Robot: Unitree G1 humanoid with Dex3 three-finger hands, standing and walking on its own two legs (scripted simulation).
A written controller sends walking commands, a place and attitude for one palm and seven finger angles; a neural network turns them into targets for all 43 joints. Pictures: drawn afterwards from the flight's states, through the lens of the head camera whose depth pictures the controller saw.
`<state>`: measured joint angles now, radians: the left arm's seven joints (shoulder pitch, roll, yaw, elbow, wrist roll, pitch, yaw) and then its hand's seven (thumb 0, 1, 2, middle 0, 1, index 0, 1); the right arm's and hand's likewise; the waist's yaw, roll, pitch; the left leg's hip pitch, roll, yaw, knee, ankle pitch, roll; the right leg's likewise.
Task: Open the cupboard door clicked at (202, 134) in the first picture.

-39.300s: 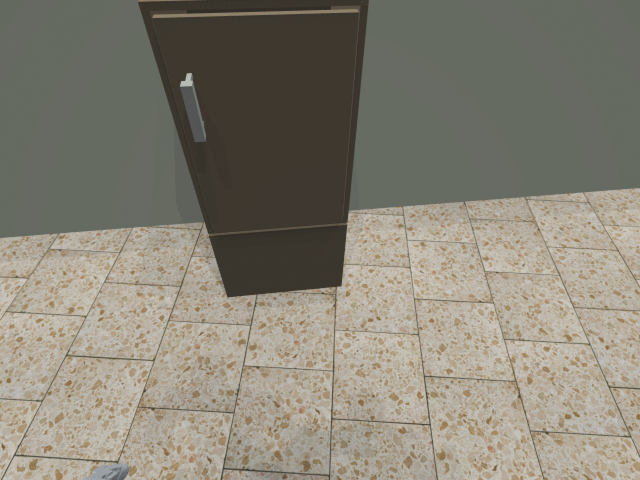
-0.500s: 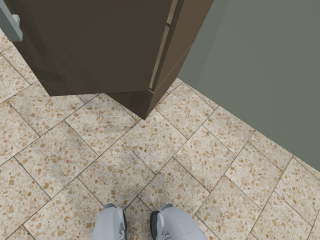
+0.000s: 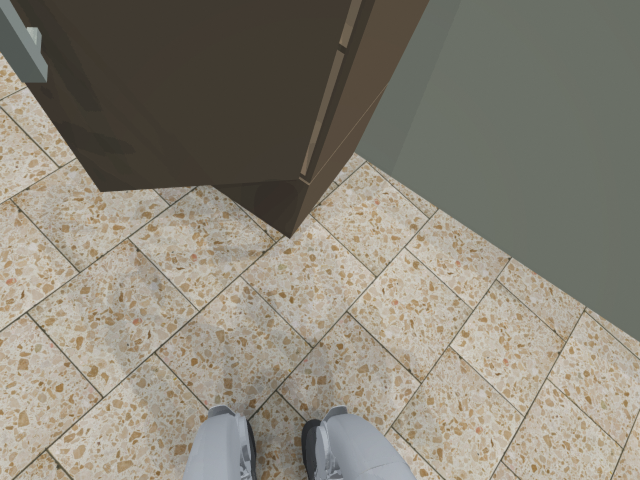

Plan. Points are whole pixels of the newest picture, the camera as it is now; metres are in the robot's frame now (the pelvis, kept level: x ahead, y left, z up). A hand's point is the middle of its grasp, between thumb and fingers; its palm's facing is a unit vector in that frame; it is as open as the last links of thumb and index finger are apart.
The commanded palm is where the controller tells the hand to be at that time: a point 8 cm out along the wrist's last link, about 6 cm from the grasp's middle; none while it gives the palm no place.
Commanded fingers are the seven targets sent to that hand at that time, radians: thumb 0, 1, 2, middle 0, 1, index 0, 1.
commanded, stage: slide the fingers in behind the handle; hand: left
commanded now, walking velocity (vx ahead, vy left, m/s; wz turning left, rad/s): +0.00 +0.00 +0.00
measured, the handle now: (3, 4) +0.59 +0.26 +0.10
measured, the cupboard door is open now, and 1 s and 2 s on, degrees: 43 43 43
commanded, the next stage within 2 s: close the thumb around the handle in 1.38 s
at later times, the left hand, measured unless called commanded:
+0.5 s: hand out of the picture +0.54 +0.26 +0.11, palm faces +0.08 -1.00 +0.01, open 14.0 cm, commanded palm +0.53 +0.29 +0.10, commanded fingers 0.00 -0.50 0.30 -0.30 -1.20 -0.30 -1.20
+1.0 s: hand (26, 47) +0.54 +0.23 +0.11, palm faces +0.09 -1.00 +0.00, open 13.9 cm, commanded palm +0.52 +0.26 +0.10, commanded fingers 0.00 -0.50 0.30 -0.30 -1.20 -0.30 -1.20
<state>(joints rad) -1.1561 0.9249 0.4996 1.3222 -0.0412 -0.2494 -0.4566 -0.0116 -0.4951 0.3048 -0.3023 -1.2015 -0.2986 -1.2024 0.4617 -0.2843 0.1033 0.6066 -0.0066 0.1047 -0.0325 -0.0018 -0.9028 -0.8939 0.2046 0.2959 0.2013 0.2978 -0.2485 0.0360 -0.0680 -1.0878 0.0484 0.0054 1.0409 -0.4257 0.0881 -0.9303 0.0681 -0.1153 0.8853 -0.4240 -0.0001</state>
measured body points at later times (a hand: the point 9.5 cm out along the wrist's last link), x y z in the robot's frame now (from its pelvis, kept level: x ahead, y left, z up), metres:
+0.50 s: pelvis +0.00 -0.01 +0.00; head +0.16 +0.04 +0.42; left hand +0.53 +0.32 +0.11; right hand -0.04 -0.28 -0.08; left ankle +0.02 +0.05 -0.67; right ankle -0.01 -0.13 -0.67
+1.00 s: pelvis +0.00 -0.02 +0.01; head +0.15 +0.02 +0.43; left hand +0.53 +0.29 +0.11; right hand -0.04 -0.29 -0.08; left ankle +0.02 +0.05 -0.67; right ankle -0.01 -0.13 -0.67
